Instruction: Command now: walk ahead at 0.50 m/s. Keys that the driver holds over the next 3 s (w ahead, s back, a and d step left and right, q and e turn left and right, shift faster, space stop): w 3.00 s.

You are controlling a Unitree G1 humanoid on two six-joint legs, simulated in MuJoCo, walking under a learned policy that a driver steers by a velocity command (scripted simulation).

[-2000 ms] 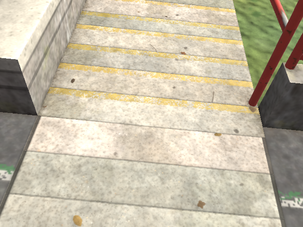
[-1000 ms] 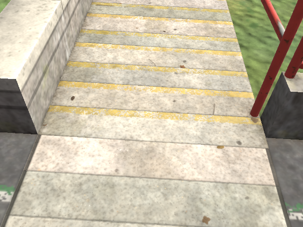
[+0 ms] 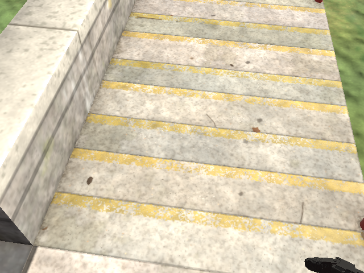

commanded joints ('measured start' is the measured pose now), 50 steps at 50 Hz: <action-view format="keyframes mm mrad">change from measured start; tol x32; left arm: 1 -29 119 9 -77 26 2 8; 24 -502 61 -1 -238 -2 -40 -41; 30 39 296 85 -92 14 -35 -30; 50 -4 151 33 -17 0 -22 2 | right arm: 1 398 -266 -91 44 -12 -8 -16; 30 487 -18 -5 123 -20 19 -41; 50 -87 -77 -27 -36 4 5 -13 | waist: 1 -229 15 -288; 50 9 -75 64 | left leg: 1 612 145 -175 28 0 116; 3 908 332 -721 -174 -335 235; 10 362 179 -225 -347 35 175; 25 610 222 -97 -284 147 112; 28 562 152 -36 23 495 61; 30 -64 -103 3 679 -401 -46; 32 -260 -26 -131 836 -488 -15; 50 -153 45 -22 53 83 -48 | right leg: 1 -265 -156 17 578 609 -86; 3 -780 -9 170 1017 -172 -44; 25 -734 -111 46 217 383 -43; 28 -332 -36 -18 185 350 -104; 30 327 -419 639 123 181 -336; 38 -251 -267 254 -144 394 -240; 50 -72 -265 106 -135 452 -187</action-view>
